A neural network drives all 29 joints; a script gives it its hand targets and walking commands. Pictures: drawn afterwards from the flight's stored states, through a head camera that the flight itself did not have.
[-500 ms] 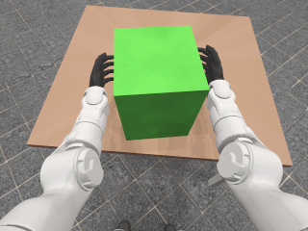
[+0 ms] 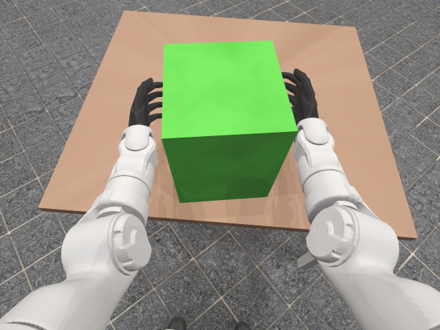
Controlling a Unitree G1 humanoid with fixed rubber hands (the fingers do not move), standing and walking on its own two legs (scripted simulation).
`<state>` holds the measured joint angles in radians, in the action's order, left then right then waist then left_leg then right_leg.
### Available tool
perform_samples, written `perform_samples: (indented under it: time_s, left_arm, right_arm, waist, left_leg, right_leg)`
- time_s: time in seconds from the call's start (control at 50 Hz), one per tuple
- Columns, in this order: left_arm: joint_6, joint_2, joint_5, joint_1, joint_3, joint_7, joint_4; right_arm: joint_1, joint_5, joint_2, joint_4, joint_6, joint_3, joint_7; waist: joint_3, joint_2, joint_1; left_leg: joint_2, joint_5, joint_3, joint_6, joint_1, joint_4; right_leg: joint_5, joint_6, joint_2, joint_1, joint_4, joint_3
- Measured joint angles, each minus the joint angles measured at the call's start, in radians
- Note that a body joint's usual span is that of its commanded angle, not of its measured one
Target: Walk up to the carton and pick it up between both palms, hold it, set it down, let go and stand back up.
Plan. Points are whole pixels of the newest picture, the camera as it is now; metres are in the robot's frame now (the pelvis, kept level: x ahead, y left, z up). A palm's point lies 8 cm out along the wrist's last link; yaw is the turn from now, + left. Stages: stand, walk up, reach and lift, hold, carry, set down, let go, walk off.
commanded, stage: reach and lift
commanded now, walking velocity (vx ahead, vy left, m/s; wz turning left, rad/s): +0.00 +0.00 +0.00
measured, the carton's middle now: (221, 129) +0.49 +0.03 +0.02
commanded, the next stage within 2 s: none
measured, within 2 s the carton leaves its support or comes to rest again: leaves its support in 0.88 s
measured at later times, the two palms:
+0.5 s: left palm (140, 125) +0.45 +0.17 +0.07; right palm (303, 116) +0.47 -0.12 +0.09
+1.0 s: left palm (129, 136) +0.41 +0.19 +0.07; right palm (299, 126) +0.44 -0.10 +0.10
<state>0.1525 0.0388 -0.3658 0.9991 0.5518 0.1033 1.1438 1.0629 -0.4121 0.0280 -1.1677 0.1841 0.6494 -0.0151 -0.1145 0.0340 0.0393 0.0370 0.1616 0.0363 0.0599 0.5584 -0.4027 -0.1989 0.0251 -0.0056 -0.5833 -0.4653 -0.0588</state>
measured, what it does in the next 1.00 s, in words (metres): stands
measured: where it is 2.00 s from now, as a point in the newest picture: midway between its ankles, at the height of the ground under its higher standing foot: outside the picture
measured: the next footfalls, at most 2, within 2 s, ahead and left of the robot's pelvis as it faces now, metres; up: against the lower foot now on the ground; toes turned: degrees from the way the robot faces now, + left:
none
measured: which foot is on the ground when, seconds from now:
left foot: down 0.00-1.00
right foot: down 0.00-1.00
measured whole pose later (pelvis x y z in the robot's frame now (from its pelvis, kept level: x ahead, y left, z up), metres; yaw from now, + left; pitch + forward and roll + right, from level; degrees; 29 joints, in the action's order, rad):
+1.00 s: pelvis -0.02 +0.01 +0.00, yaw +0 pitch +16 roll +0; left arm 0.12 0.03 -0.29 0.95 0.56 0.13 1.14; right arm 1.02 -0.42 -0.01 -1.16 0.18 0.63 0.01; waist -0.14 0.03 0.04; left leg 0.04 0.14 0.04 0.06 0.54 -0.40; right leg -0.16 0.02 -0.01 -0.56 -0.44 -0.06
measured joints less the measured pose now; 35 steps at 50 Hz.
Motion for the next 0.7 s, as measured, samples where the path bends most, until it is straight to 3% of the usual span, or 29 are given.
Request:
perform_samples:
  time_s: [0.42, 0.7]
  left_arm:
    - [-0.006, -0.003, -0.009, -0.004, 0.008, 0.001, -0.006]
    - [-0.007, -0.005, 0.038, -0.034, 0.009, 0.026, -0.009]
  right_arm:
    - [-0.007, -0.008, -0.005, 0.004, 0.003, 0.002, 0.0]
    - [-0.029, -0.008, -0.024, 0.005, 0.022, -0.031, 0.006]
  waist:
    - [0.0, 0.0, 0.0]
    - [-0.019, 0.0, 0.0]
  left_leg:
    - [0.0, -0.002, 0.0, 0.0, -0.001, 0.0]
    - [0.0, -0.008, 0.0, 0.0, -0.002, 0.0]
  right_leg:
    - [0.004, -0.001, 0.0, 0.002, 0.002, 0.0]
    - [0.011, -0.002, 0.0, 0.005, 0.005, 0.0]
